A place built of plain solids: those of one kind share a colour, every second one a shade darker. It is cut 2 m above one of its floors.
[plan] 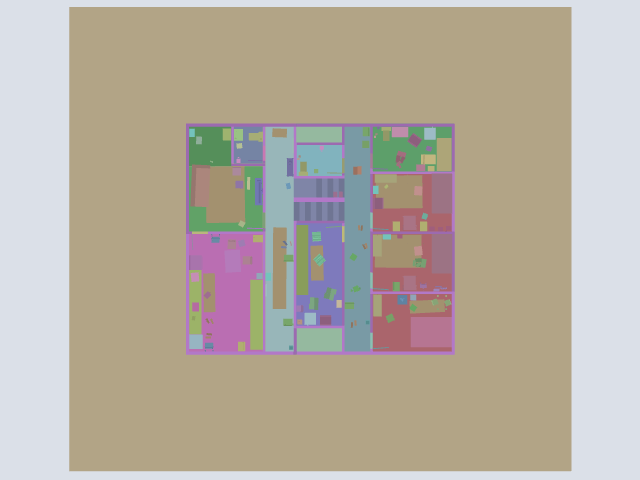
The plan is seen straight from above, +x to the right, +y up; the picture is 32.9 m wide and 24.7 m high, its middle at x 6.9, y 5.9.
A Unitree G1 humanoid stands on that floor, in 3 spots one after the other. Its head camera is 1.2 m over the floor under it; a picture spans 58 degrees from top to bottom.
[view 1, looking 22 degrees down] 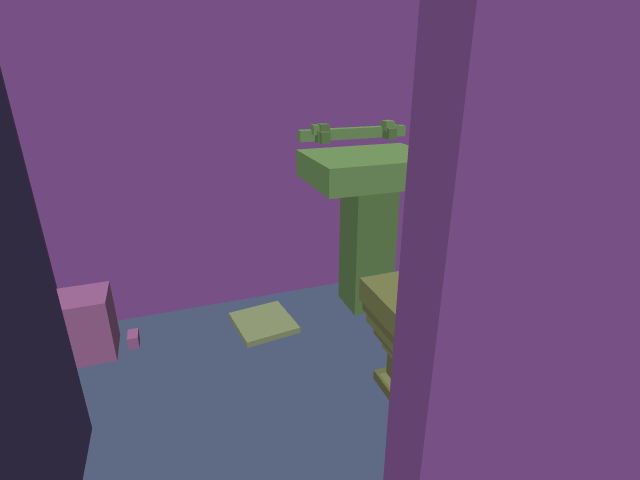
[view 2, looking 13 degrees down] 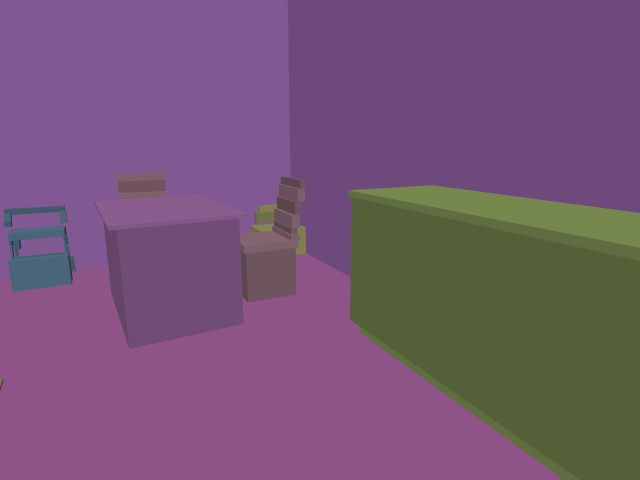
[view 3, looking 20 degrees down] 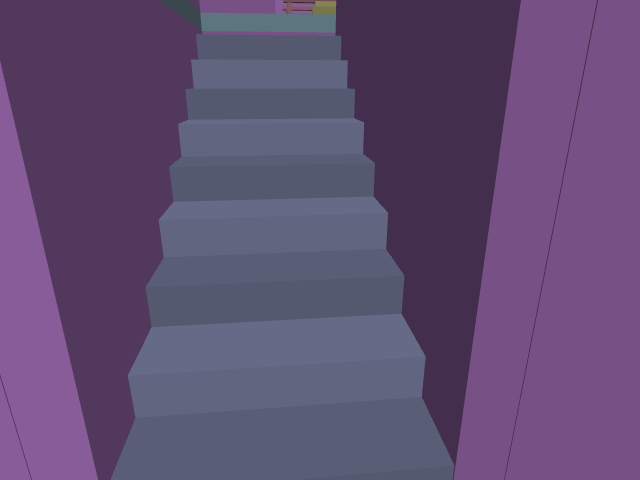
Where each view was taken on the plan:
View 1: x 4.58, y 10.38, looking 160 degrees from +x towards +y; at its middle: wall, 2.43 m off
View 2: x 2.02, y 1.68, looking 63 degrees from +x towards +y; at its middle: wall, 4.38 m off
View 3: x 4.65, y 7.38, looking -6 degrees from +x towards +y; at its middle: stair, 1.90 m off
